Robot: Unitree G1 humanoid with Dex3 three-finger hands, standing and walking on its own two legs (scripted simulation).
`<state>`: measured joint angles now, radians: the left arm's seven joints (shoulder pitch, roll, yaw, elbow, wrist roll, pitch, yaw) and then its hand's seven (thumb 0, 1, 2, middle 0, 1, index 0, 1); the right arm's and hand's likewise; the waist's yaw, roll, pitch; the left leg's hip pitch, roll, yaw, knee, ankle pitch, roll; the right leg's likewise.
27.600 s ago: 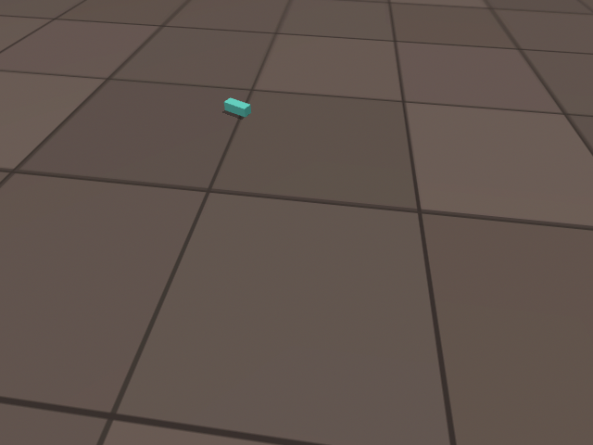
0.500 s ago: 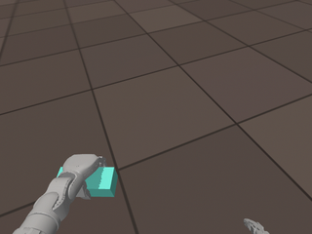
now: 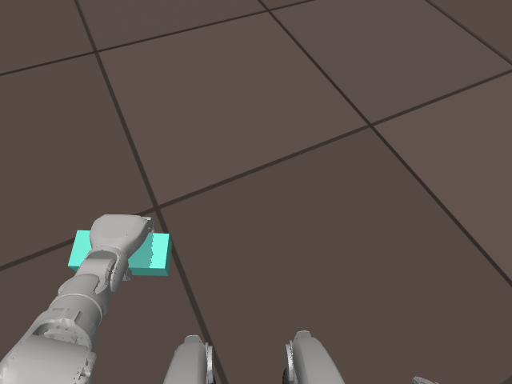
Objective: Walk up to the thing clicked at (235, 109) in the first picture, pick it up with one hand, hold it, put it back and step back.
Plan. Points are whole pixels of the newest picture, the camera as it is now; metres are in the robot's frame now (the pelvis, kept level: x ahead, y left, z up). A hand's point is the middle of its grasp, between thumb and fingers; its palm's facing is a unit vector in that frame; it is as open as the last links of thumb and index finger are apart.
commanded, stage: crouch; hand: left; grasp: from above
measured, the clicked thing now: (124, 253) +0.38 +0.23 -0.13
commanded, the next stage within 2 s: lower in 1.46 s
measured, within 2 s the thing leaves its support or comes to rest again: neither
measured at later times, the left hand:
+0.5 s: hand (149, 270) +0.41 +0.24 -0.33, palm faces -0.45 +0.04 -0.89, open 9.5 cm
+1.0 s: hand (160, 272) +0.44 +0.24 -0.44, palm faces -0.46 +0.02 -0.89, open 9.5 cm
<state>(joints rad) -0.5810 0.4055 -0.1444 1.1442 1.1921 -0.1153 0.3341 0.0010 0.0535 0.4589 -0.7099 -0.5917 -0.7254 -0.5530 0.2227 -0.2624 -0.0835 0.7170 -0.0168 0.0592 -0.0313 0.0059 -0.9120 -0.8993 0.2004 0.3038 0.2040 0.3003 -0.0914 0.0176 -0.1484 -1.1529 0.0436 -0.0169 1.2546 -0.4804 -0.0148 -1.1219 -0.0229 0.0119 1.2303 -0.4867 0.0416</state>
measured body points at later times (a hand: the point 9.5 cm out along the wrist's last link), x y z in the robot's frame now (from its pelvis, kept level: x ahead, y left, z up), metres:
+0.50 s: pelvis -0.03 +0.01 -0.19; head +0.18 +0.04 +0.21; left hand +0.43 +0.23 -0.28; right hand +0.03 -0.27 -0.31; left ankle +0.06 +0.13 -0.62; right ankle +0.05 -0.14 -0.62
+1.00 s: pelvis -0.04 +0.00 -0.28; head +0.20 +0.04 +0.11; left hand +0.46 +0.23 -0.38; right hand +0.01 -0.28 -0.39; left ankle +0.06 +0.13 -0.62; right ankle +0.05 -0.14 -0.62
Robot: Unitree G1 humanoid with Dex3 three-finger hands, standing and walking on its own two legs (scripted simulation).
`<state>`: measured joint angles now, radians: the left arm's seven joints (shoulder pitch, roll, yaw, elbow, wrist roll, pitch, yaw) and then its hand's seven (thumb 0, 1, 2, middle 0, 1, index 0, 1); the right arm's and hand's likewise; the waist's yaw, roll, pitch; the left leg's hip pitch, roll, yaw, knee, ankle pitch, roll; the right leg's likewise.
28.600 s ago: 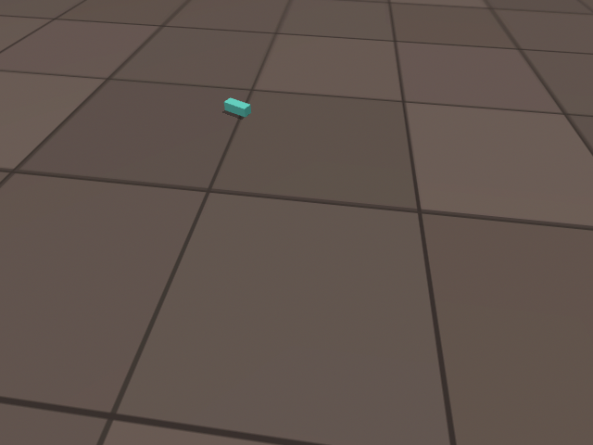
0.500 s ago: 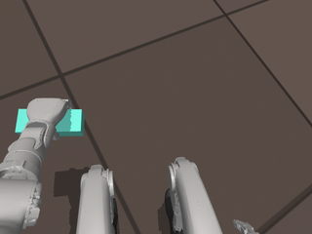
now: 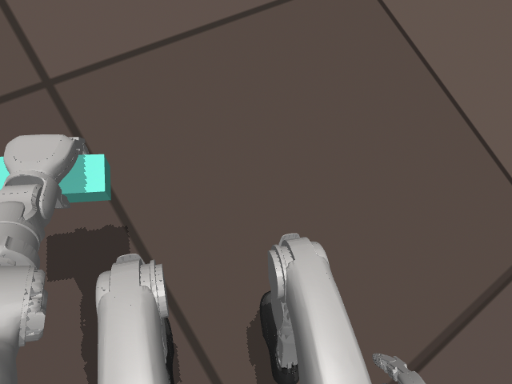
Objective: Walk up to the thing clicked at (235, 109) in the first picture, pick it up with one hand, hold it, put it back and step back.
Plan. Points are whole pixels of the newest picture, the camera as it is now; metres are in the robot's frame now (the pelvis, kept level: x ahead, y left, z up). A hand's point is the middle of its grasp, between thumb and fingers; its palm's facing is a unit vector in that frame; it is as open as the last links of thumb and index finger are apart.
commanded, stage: crouch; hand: left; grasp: from above
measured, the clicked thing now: (55, 180) +0.46 +0.28 -0.19
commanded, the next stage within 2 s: lower in 0.46 s
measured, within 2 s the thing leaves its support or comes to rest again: neither
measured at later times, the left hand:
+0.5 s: hand (64, 183) +0.46 +0.27 -0.21, palm faces -0.47 -0.02 -0.88, open 9.5 cm
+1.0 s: hand (75, 191) +0.46 +0.27 -0.26, palm faces -0.48 -0.04 -0.88, open 9.5 cm
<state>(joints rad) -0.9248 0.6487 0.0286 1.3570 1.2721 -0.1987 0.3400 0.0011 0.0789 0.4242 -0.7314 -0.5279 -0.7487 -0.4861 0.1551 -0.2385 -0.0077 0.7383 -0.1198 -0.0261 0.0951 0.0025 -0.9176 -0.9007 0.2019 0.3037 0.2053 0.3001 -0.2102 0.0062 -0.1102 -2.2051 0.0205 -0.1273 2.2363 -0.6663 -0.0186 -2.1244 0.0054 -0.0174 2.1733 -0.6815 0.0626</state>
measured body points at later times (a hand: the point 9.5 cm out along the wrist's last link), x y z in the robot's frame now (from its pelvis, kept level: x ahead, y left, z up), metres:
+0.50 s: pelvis +0.00 +0.00 -0.04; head +0.24 +0.06 +0.33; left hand +0.48 +0.27 -0.16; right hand +0.04 -0.27 -0.15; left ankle +0.08 +0.13 -0.35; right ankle +0.10 -0.14 -0.35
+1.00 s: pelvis +0.00 +0.00 -0.07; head +0.26 +0.07 +0.30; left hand +0.49 +0.27 -0.21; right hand +0.04 -0.28 -0.16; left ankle +0.08 +0.13 -0.35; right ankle +0.10 -0.14 -0.35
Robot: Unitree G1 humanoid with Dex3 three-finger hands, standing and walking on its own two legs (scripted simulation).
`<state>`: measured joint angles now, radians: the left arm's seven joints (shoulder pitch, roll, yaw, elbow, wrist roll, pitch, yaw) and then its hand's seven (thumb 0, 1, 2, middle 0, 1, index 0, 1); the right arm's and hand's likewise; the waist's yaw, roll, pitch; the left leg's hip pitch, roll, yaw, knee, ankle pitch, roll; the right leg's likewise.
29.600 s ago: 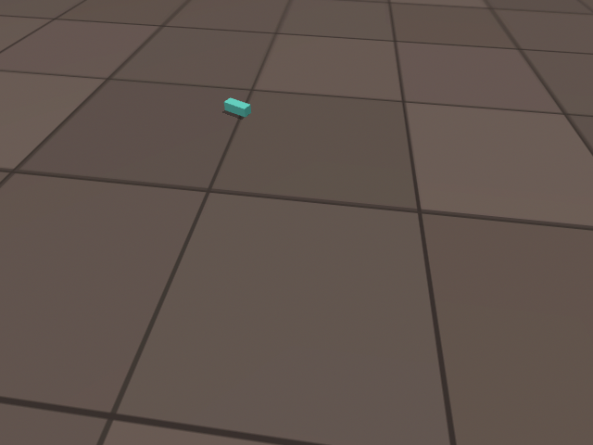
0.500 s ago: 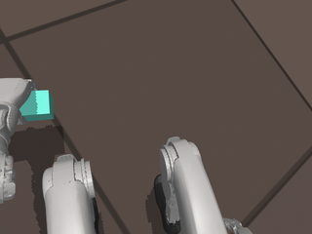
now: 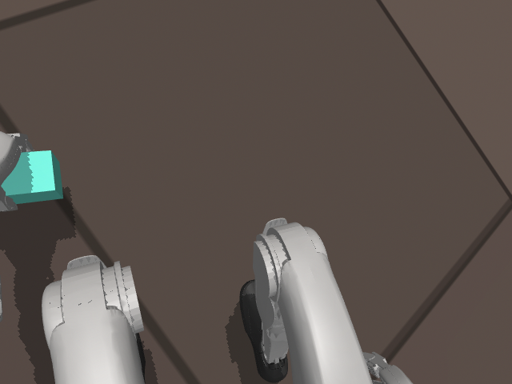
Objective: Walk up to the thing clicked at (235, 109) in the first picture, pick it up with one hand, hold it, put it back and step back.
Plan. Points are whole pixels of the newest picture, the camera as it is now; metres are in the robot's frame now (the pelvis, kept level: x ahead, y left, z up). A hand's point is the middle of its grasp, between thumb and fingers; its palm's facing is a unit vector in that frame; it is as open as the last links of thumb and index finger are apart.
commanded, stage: rest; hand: left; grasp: from above
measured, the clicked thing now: out of the picture +0.45 +0.31 -0.23
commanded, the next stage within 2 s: open in 1.16 s
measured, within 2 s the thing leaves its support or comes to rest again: rests again in 1.40 s
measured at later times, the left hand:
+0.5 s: hand (11, 183) +0.45 +0.30 -0.24, palm faces -0.48 -0.09 -0.87, open 9.5 cm
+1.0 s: hand (16, 186) +0.45 +0.30 -0.25, palm faces -0.48 -0.10 -0.87, open 9.5 cm
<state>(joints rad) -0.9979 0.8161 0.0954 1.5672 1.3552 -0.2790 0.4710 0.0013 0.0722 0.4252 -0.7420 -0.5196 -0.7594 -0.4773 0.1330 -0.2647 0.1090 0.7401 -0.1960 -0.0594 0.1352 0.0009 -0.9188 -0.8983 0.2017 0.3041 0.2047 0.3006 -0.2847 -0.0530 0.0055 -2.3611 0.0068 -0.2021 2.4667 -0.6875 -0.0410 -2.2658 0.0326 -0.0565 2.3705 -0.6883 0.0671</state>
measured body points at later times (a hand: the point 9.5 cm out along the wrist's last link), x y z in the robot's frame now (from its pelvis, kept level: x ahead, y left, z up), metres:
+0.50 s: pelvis +0.00 +0.00 -0.01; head +0.27 +0.10 +0.34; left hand +0.47 +0.30 -0.19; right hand +0.06 -0.26 -0.09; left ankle +0.07 +0.14 -0.28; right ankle +0.10 -0.13 -0.28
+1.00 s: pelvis +0.00 +0.01 -0.02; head +0.27 +0.11 +0.33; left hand +0.47 +0.30 -0.20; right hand +0.06 -0.25 -0.09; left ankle +0.07 +0.14 -0.28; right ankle +0.10 -0.13 -0.28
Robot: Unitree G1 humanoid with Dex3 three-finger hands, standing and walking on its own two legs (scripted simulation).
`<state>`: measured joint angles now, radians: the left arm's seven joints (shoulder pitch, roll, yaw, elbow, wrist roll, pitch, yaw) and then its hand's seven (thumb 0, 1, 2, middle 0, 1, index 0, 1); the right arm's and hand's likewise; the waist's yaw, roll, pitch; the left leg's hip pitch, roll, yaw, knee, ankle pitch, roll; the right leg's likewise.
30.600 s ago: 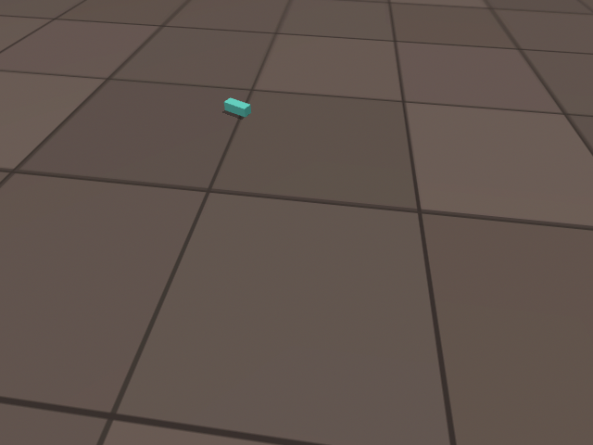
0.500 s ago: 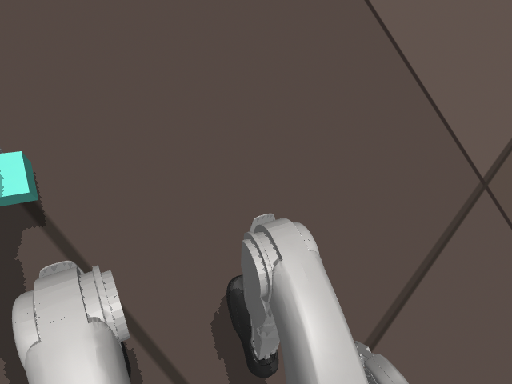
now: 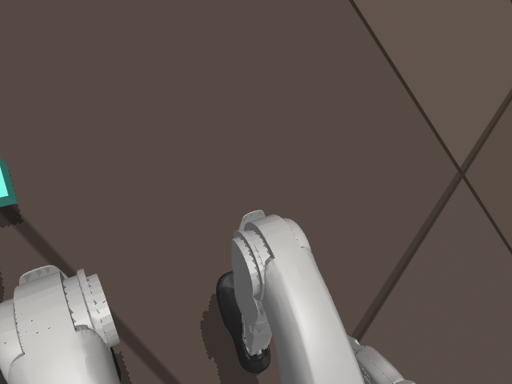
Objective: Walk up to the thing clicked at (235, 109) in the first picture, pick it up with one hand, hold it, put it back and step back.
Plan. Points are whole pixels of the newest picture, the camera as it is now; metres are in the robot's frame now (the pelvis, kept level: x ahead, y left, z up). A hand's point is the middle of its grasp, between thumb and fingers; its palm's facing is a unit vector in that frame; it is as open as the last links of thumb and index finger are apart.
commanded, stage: rest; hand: left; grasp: from above
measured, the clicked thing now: out of the picture +0.43 +0.33 -0.27
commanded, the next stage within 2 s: open in 0.16 s
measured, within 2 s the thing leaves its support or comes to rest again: rests again in 0.40 s
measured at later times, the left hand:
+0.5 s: hand out of the picture +0.43 +0.32 -0.24, palm faces -0.46 -0.12 -0.88, open 9.8 cm
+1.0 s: hand out of the picture +0.43 +0.32 -0.25, palm faces -0.47 -0.13 -0.87, open 13.3 cm
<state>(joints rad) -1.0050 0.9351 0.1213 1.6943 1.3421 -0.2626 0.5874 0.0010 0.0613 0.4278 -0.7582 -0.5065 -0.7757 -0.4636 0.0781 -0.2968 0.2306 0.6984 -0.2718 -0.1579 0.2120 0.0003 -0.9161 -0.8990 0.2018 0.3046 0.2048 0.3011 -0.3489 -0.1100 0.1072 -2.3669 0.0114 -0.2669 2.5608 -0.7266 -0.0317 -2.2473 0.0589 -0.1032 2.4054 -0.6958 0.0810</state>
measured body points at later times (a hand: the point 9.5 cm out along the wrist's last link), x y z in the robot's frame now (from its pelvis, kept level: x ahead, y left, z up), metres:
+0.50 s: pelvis +0.00 +0.00 +0.00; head +0.26 +0.13 +0.34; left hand +0.45 +0.32 -0.19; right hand +0.06 -0.26 -0.07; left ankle +0.06 +0.13 -0.26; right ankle +0.11 -0.13 -0.26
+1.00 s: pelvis +0.00 +0.00 +0.00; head +0.26 +0.13 +0.34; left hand +0.45 +0.33 -0.20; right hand +0.07 -0.26 -0.07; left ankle +0.06 +0.13 -0.26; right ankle +0.11 -0.13 -0.26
